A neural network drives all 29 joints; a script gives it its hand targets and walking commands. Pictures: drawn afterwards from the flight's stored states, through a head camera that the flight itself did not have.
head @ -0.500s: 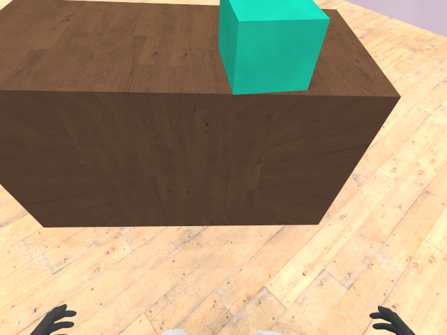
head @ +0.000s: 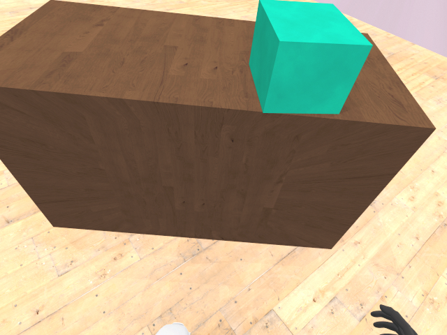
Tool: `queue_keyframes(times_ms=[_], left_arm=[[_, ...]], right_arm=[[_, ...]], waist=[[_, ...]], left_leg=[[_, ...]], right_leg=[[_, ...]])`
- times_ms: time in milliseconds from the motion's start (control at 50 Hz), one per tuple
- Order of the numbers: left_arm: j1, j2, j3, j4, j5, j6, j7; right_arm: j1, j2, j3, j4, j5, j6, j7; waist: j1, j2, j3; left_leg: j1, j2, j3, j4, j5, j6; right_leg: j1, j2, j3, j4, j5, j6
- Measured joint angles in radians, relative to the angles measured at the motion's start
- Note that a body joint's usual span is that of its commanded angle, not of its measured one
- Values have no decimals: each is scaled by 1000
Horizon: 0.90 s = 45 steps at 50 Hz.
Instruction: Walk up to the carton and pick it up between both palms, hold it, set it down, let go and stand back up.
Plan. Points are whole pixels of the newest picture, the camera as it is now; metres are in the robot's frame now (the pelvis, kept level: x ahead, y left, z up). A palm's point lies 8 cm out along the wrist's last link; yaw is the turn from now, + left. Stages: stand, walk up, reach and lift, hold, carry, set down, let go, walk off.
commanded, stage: walk up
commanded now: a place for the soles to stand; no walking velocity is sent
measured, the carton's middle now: (299, 56) +0.79 -0.18 +0.12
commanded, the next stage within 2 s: none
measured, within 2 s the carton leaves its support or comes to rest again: neither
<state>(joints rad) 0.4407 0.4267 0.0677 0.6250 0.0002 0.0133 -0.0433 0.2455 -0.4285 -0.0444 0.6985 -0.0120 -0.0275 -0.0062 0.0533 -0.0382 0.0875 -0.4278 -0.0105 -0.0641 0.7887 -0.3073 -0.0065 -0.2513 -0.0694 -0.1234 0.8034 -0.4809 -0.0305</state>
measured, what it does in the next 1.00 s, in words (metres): walks ahead: right foot, then left foot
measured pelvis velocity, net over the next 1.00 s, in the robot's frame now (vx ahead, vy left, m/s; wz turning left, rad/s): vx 0.20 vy -0.09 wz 0.06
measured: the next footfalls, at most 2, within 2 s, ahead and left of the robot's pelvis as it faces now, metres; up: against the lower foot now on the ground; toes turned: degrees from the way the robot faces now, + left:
right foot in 0.44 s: +0.20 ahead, -0.19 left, +0.00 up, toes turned -3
left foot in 0.80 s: +0.32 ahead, +0.02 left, +0.00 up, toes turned +1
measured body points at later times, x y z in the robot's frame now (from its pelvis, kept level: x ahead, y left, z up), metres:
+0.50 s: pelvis +0.11 -0.09 -0.01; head +0.10 -0.08 +0.44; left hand +0.20 +0.24 -0.10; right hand +0.23 -0.42 -0.08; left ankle +0.08 +0.10 -0.68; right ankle +0.16 -0.19 -0.70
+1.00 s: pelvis +0.20 -0.09 +0.00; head +0.20 -0.06 +0.45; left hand +0.24 +0.23 -0.11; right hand +0.34 -0.40 -0.07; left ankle +0.28 +0.02 -0.70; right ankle +0.17 -0.22 -0.65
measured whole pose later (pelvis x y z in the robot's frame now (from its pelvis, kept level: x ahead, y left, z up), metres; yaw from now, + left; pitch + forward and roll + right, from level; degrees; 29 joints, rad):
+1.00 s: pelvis +0.20 -0.09 +0.00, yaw +3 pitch -6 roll -1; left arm 0.42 0.42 0.08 0.61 0.00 0.06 -0.04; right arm 0.27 -0.38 -0.05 0.70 -0.01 -0.03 -0.07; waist 0.02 -0.05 0.10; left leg -0.39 -0.02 -0.02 0.79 -0.29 0.04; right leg -0.32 -0.01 -0.03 1.11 -0.55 -0.04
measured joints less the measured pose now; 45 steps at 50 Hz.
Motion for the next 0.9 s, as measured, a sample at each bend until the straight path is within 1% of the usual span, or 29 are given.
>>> queue_keyframes(times_ms=[20, 60, 80, 100, 140, 240, 300, 360, 400, 420, 440, 460, 480, 500, 540, 580, 640, 700, 760, 800, 860, 880, 900], left_arm=[[2, -2, -2, 2, 0, 0, -1], [-3, -1, 0, 3, 0, 10, -2], [-12, 2, 6, 2, 0, 14, -2], [-25, 5, 11, 2, 0, 17, -2], [-55, 7, 20, 1, 0, 17, -2], [-117, 9, 29, 2, 0, 20, -12], [-130, 9, 30, -2, 0, 22, -26], [-133, 9, 36, -15, 0, 21, -35], [-132, 9, 41, -18, 0, 22, -35], [-129, 10, 42, -19, 0, 20, -35], [-126, 9, 42, -18, 0, 15, -35], [-125, 6, 34, -18, 0, 11, -34], [-117, 4, 25, -17, 0, 10, -32], [-105, 0, 17, -17, 0, 10, -29], [-74, -4, 2, -17, 0, 10, -20], [-40, -4, -4, -18, 0, 10, -8], [2, -4, -5, -18, 0, 10, 7], [37, -4, -5, -18, 0, 10, 16], [58, -4, -5, -18, 0, 10, 20], [62, -4, -5, -18, 0, 10, 20], [61, -4, -6, -17, 0, 10, 19], [59, -5, -8, -17, 0, 12, 16], [54, -5, -8, -16, 0, 21, 15]], right_arm=[[1, 3, 0, 0, 0, -5, -3], [1, 17, 0, 1, -2, -5, -16], [3, 27, 0, 1, -2, -5, -22], [5, 37, 0, 0, -2, -5, -27], [10, 49, 0, 0, -2, -5, -32], [23, 46, 0, 0, -2, -10, -32], [27, 28, -3, 0, -2, -13, -34], [27, 9, -8, 0, -2, -20, -35], [27, -3, -10, 0, -2, -26, -35], [27, -10, -11, 0, -2, -26, -35], [27, -21, -14, 1, -2, -26, -35], [27, -26, -19, 4, -2, -20, -36], [27, -25, -20, 9, -2, -8, -38], [27, -22, -20, 9, -2, 2, -39], [27, -18, -18, 8, -2, 5, -40], [27, -16, -15, 8, -2, 5, -40], [27, -15, -12, 8, -2, 5, -40], [28, -9, -11, 8, -2, 5, -40], [28, 5, -9, 8, -2, 5, -40], [28, 16, -7, 8, -2, 5, -39], [28, 37, -4, 8, -2, 1, -41], [28, 37, -2, 7, -2, 0, -44], [28, 40, -2, 7, -2, 0, -49]], waist=[[-3, -4, 0], [-14, -8, 0], [-20, -14, 0], [-23, -22, 0], [-28, -36, 0], [-43, -55, 0], [-48, -56, 0], [-48, -57, 0], [-46, -57, 0], [-44, -58, 0], [-42, -46, 4], [-42, -24, 15], [-41, -13, 17], [-37, -7, 17], [-25, -2, 17], [-18, 10, 16], [-1, 26, 16], [14, 34, 15], [25, 34, 15], [29, 34, 14], [30, 12, 15], [22, 13, 15], [9, 12, 15]], left_leg=[[4, -8, 2, 17, 15, 3], [29, -15, 0, 37, -22, 15], [45, -17, -3, 35, -37, 19], [62, -18, -4, 28, -44, 20], [94, -19, -4, 8, -46, 17], [160, -17, -12, -26, -61, 10], [197, -13, -15, -27, -89, 9], [212, -4, -17, -19, -121, 3], [209, 8, -17, -4, -144, -12], [200, 13, -16, 15, -162, -15], [183, 28, -22, 54, -188, -14], [161, 42, -41, 123, -208, -14], [133, 37, -59, 198, -215, -13], [101, 21, -68, 269, -216, -10], [33, -15, -62, 384, -216, -7], [-15, -25, -50, 408, -217, -6], [-68, -19, -20, 372, -216, -6], [-92, -11, 8, 290, -202, -6], [-91, -4, 42, 167, -170, -5], [-77, -4, 51, 57, -149, -1], [-57, -17, 60, -7, 60, 27], [-53, -18, 58, 3, 83, 35], [-44, -18, 53, 16, 67, 41]], right_leg=[[-3, -3, 8, 46, -19, 0], [-24, 11, 33, 182, -83, 0], [-40, 17, 45, 243, -93, 0], [-57, 18, 52, 286, -87, 0], [-91, 17, 68, 312, -49, 0], [-152, 14, 110, 312, 21, 0], [-159, -5, 117, 296, 62, 0], [-160, -16, 122, 239, 66, 0], [-160, -17, 123, 174, 96, 0], [-156, -17, 124, 117, 113, 0], [-148, -6, 118, 82, 83, 11], [-146, 13, 98, 101, 64, 14], [-146, 23, 84, 115, 55, 13], [-143, 29, 76, 117, 53, 11], [-133, 31, 72, 102, 55, 4], [-109, 36, 61, 70, 56, 0], [-80, 50, 48, 31, 57, -7], [-60, 62, 41, 14, 47, -12], [-42, 66, 32, 12, 27, -13], [-32, 67, 21, 12, 13, -13], [-27, 54, 25, 34, -15, -13], [-29, 56, 29, 73, -40, -13], [-32, 62, 38, 131, -69, -13]])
